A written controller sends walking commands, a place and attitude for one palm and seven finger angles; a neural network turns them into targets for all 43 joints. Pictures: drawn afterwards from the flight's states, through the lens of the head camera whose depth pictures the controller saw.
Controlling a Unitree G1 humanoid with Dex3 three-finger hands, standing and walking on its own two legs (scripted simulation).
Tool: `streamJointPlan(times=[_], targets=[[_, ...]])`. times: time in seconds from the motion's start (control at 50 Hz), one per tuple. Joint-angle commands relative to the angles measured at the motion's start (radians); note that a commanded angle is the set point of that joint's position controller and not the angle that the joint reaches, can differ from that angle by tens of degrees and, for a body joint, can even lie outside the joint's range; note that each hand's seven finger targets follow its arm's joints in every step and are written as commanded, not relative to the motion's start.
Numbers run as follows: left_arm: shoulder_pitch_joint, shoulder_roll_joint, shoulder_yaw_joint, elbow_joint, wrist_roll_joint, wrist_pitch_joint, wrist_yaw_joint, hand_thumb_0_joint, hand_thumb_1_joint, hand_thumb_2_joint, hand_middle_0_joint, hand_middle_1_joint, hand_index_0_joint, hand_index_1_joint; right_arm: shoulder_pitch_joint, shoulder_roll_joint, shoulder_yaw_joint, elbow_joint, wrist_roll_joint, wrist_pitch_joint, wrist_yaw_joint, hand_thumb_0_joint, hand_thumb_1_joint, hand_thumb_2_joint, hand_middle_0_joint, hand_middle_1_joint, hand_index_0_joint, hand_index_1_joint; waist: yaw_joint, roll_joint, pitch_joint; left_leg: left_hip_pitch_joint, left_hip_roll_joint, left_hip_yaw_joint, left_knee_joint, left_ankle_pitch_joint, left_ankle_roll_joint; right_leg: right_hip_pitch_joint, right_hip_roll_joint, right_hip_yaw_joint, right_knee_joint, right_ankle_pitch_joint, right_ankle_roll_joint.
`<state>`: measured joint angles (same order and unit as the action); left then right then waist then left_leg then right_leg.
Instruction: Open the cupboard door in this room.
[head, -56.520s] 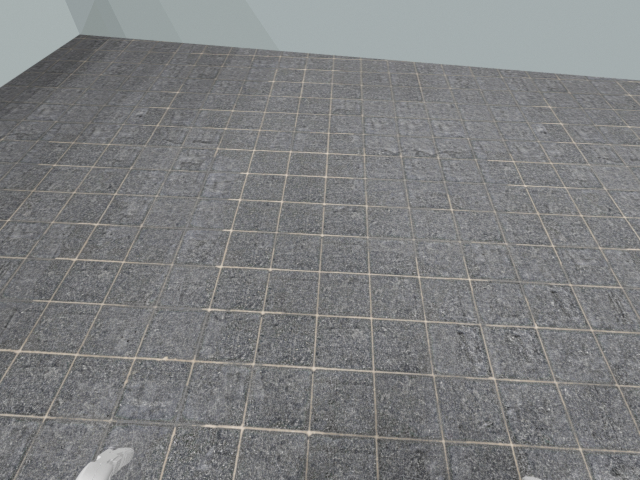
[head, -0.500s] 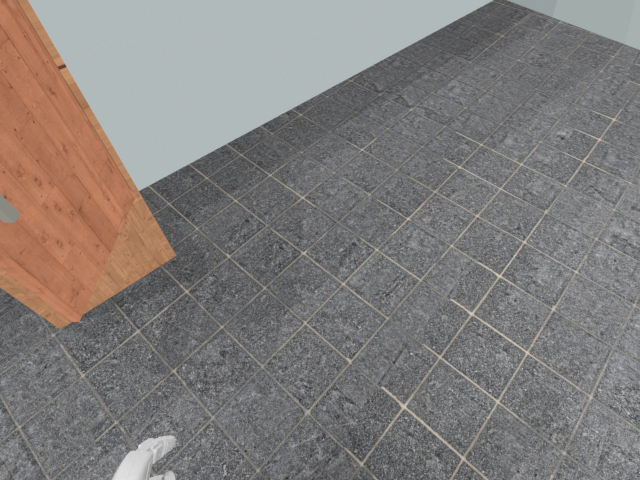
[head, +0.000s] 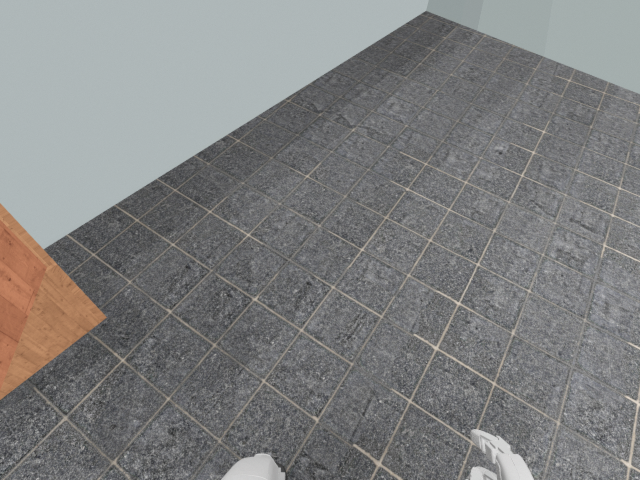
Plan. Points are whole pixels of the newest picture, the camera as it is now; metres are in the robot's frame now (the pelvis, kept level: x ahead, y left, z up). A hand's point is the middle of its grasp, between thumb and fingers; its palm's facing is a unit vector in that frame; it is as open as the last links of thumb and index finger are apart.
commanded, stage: walk to a spot facing it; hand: left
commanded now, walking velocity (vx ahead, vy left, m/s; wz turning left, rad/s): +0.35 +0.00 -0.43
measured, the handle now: out of the picture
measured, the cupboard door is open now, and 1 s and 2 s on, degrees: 45 45 45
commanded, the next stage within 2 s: turn to face it in 1.12 s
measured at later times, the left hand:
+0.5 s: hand (287, 292) +0.42 +0.10 -0.14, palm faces -0.34 -0.92 -0.18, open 7.4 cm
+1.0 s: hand (299, 305) +0.40 +0.08 -0.16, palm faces -0.21 -0.96 -0.17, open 7.3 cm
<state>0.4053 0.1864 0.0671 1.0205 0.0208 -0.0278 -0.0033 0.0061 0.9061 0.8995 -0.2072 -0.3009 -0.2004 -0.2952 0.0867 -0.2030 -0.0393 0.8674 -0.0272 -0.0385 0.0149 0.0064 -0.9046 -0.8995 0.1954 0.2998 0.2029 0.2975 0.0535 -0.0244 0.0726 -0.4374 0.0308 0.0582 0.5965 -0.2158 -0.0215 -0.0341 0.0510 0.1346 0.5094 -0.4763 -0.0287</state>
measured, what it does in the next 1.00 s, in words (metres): walks ahead, turning right: right foot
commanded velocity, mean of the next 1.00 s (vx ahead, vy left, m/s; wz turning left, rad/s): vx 0.36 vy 0.00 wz -0.21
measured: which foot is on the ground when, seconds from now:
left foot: down 0.00-0.52, up 0.54-1.00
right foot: down 0.00-0.00, up 0.02-0.50, down 0.52-1.00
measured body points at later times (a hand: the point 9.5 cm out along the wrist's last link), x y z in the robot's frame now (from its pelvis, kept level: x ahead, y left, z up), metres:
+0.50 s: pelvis +0.21 -0.02 +0.00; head +0.26 -0.04 +0.45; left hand +0.44 +0.15 -0.13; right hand +0.02 -0.18 -0.13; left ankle +0.08 +0.11 -0.72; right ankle +0.29 -0.11 -0.71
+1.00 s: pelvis +0.44 -0.10 +0.01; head +0.47 -0.10 +0.46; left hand +0.41 +0.13 -0.14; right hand +0.50 -0.36 -0.12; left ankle +0.59 -0.03 -0.69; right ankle +0.28 -0.11 -0.72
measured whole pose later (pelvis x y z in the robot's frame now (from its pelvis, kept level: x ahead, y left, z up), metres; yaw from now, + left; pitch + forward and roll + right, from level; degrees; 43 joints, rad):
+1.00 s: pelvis +0.44 -0.10 +0.01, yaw -19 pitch +0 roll +0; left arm 0.45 0.14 0.03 1.13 0.02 -0.08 0.02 0.00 0.92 0.90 -0.20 -0.30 -0.20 -0.29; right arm 0.06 -0.19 -0.04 0.99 -0.02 -0.02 0.02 0.01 -0.92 -0.90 0.19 0.30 0.20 0.30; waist 0.06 -0.02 0.06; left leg -0.56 0.07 0.11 0.74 -0.19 -0.01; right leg 0.09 0.08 -0.05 0.28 -0.38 -0.09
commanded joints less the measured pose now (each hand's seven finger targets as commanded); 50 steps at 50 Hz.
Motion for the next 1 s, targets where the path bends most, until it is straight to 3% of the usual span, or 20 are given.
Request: streamJointPlan(times=[0.0,0.02,0.06,0.1,0.14,0.26,0.32,0.38,0.42,0.46,0.48,0.5,0.52,0.54,0.58,0.64,0.72,0.86,0.96,0.98], targets=[[-0.082,0.117,0.027,-0.117,-0.014,-0.039,-0.005,0.000,0.900,0.900,-0.200,-0.300,-0.200,-0.300,0.435,-0.296,-0.069,0.048,-0.013,-0.022,-0.046,0.000,-0.900,-0.900,0.200,0.300,0.200,0.300,-0.199,0.276,-0.301,0.686,0.502,-0.661,-0.313,-0.037,0.216,-0.613,-0.015,-0.018,0.826,-0.071,-0.019],[-0.115,0.118,0.030,-0.118,-0.005,-0.041,-0.011,0.000,0.900,0.900,-0.200,-0.300,-0.200,-0.300,0.347,-0.241,-0.056,0.028,-0.013,-0.024,-0.042,0.000,-0.900,-0.900,0.200,0.300,0.200,0.300,-0.154,0.172,-0.177,0.549,0.458,-0.538,-0.326,-0.041,0.209,-0.654,-0.069,-0.040,0.874,0.014,-0.016],[-0.147,0.092,0.027,-0.099,0.005,-0.028,-0.031,0.000,0.900,0.900,-0.200,-0.300,-0.200,-0.300,0.232,-0.135,-0.024,0.008,-0.009,-0.038,-0.042,0.000,-0.900,-0.900,0.200,0.300,0.200,0.300,-0.091,0.165,-0.028,0.329,0.369,-0.305,-0.344,0.065,0.144,-0.629,-0.140,-0.078,0.875,0.155,0.007],[-0.123,0.050,0.019,-0.085,0.011,-0.002,-0.039,0.000,0.900,0.900,-0.200,-0.300,-0.200,-0.300,0.255,-0.092,-0.011,0.035,-0.006,-0.053,-0.046,0.000,-0.900,-0.900,0.200,0.300,0.200,0.300,-0.059,0.165,-0.027,0.311,0.292,-0.130,-0.336,0.329,0.088,-0.601,-0.130,-0.101,0.825,0.214,0.019],[-0.113,0.029,0.013,-0.082,0.009,0.016,-0.038,0.000,0.900,0.900,-0.200,-0.300,-0.200,-0.300,0.280,-0.090,-0.009,0.054,0.002,-0.057,-0.048,0.000,-0.900,-0.900,0.200,0.300,0.200,0.300,-0.044,0.149,-0.064,0.347,0.267,-0.023,-0.327,0.449,0.080,-0.615,-0.127,-0.123,0.787,0.246,0.025],[-0.270,0.009,0.002,-0.129,0.014,0.025,-0.047,0.000,0.900,0.900,-0.200,-0.300,-0.200,-0.300,0.367,-0.071,-0.003,0.109,0.001,-0.053,-0.044,0.000,-0.900,-0.900,0.200,0.300,0.200,0.300,-0.063,0.129,-0.015,0.405,0.256,0.063,-0.366,0.403,0.099,-0.703,-0.139,-0.172,0.563,0.375,0.024],[-0.395,0.004,-0.013,-0.160,0.010,0.021,-0.051,0.000,0.900,0.900,-0.200,-0.300,-0.200,-0.300,0.430,-0.078,0.002,0.142,-0.005,-0.049,-0.044,0.000,-0.900,-0.900,0.200,0.300,0.200,0.300,-0.101,0.104,0.030,0.434,0.265,0.088,-0.367,0.484,0.107,-0.662,-0.131,-0.226,0.349,0.372,0.007],[-0.429,0.017,-0.015,-0.166,0.006,0.015,-0.045,0.000,0.900,0.900,-0.200,-0.300,-0.200,-0.300,0.472,-0.095,0.004,0.175,-0.009,-0.040,-0.046,0.000,-0.900,-0.900,0.200,0.300,0.200,0.300,-0.106,0.119,0.034,0.462,0.287,0.118,-0.327,0.681,0.107,-0.557,-0.088,-0.271,0.221,0.300,-0.032],[-0.354,0.038,-0.008,-0.147,0.004,0.010,-0.037,0.000,0.900,0.900,-0.200,-0.300,-0.200,-0.300,0.460,-0.119,0.001,0.185,-0.007,-0.036,-0.048,0.000,-0.900,-0.900,0.200,0.300,0.200,0.300,-0.063,0.128,-0.008,0.480,0.310,0.133,-0.223,0.894,0.104,-0.431,-0.054,-0.285,0.190,0.230,-0.065],[-0.139,0.078,0.007,-0.087,0.006,-0.004,-0.026,0.000,0.900,0.900,-0.200,-0.300,-0.200,-0.300,0.402,-0.140,-0.003,0.174,0.000,-0.032,-0.046,0.000,-0.900,-0.900,0.200,0.300,0.200,0.300,0.043,0.113,-0.101,0.404,0.279,0.162,0.028,0.943,0.074,-0.145,-0.015,-0.293,0.100,0.240,-0.099],[0.031,0.135,0.028,-0.034,0.012,-0.014,-0.018,0.000,0.900,0.900,-0.200,-0.300,-0.200,-0.300,0.357,-0.134,-0.003,0.160,0.014,-0.036,-0.036,0.000,-0.900,-0.900,0.200,0.300,0.200,0.300,0.122,0.053,-0.195,0.239,0.219,0.199,0.258,0.721,0.045,0.119,-0.100,-0.193,0.042,0.292,-0.134],[0.136,0.238,0.056,-0.009,0.009,-0.020,-0.004,0.000,0.900,0.900,-0.200,-0.300,-0.200,-0.300,0.398,-0.061,0.003,0.137,0.032,-0.040,-0.032,0.000,-0.900,-0.900,0.200,0.300,0.200,0.300,0.133,-0.209,-0.321,-0.082,0.039,0.198,0.604,-0.168,-0.006,0.392,-0.398,0.288,-0.061,0.362,-0.252],[0.099,0.283,0.055,-0.012,-0.016,-0.017,0.005,0.000,0.900,0.900,-0.200,-0.300,-0.200,-0.300,0.348,-0.070,-0.004,0.118,0.029,-0.035,-0.031,0.000,-0.900,-0.900,0.200,0.300,0.200,0.300,0.105,-0.219,-0.295,-0.216,0.003,0.041,0.805,-0.381,0.005,0.358,-0.479,0.471,-0.187,0.413,-0.290],[0.004,0.236,0.047,-0.030,-0.021,-0.017,0.013,0.000,0.900,0.900,-0.200,-0.300,-0.200,-0.300,0.304,-0.069,-0.016,0.121,0.025,-0.030,-0.028,0.000,-0.900,-0.900,0.200,0.300,0.200,0.300,0.061,-0.102,-0.167,-0.257,0.065,-0.038,0.813,-0.253,0.015,0.237,-0.450,0.338,-0.220,0.351,-0.260],[-0.110,0.139,0.015,-0.053,-0.021,-0.025,0.017,0.000,0.900,0.900,-0.200,-0.300,-0.200,-0.300,0.266,-0.027,-0.013,0.134,0.015,-0.015,-0.027,0.000,-0.900,-0.900,0.200,0.300,0.200,0.300,-0.021,-0.001,-0.037,-0.169,0.121,-0.055,0.704,-0.125,-0.001,-0.056,-0.357,0.143,-0.251,0.455,-0.187],[-0.122,0.082,-0.004,-0.038,-0.011,-0.052,0.012,0.000,0.900,0.900,-0.200,-0.300,-0.200,-0.300,0.340,0.016,-0.007,0.171,0.003,0.013,-0.023,0.000,-0.900,-0.900,0.200,0.300,0.200,0.300,-0.087,-0.034,-0.019,-0.070,0.119,-0.031,0.561,-0.085,-0.014,-0.192,-0.283,0.007,-0.290,0.556,-0.159],[-0.052,0.065,0.001,-0.003,-0.012,-0.075,0.009,0.000,0.900,0.900,-0.200,-0.300,-0.200,-0.300,0.253,0.023,-0.015,0.140,0.005,0.014,-0.014,0.000,-0.900,-0.900,0.200,0.300,0.200,0.300,-0.075,-0.033,-0.053,-0.171,0.109,-0.018,0.445,0.002,-0.027,-0.066,-0.250,-0.020,-0.288,0.660,-0.147],[0.077,0.063,-0.018,0.065,-0.007,-0.078,0.021,0.000,0.900,0.900,-0.200,-0.300,-0.200,-0.300,-0.029,-0.004,-0.011,0.061,0.011,-0.001,0.006,0.000,-0.900,-0.900,0.200,0.300,0.200,0.300,-0.015,-0.078,0.016,-0.270,0.076,0.018,0.250,0.052,-0.011,0.095,-0.261,-0.026,-0.261,0.884,-0.116],[0.089,0.103,-0.016,0.089,-0.002,-0.074,0.028,0.000,0.900,0.900,-0.200,-0.300,-0.200,-0.300,-0.060,-0.021,-0.008,0.060,0.011,-0.015,0.006,0.000,-0.900,-0.900,0.200,0.300,0.200,0.300,-0.039,-0.051,0.009,-0.077,-0.011,0.091,0.069,-0.021,0.035,0.122,-0.277,-0.053,-0.162,1.139,-0.121],[0.070,0.116,-0.013,0.088,-0.003,-0.076,0.029,0.000,0.900,0.900,-0.200,-0.300,-0.200,-0.300,0.012,-0.028,-0.012,0.081,0.009,-0.018,-0.002,0.000,-0.900,-0.900,0.200,0.300,0.200,0.300,-0.084,-0.067,-0.014,0.009,-0.046,0.113,0.033,-0.024,0.052,0.115,-0.266,-0.082,-0.091,1.249,-0.111]])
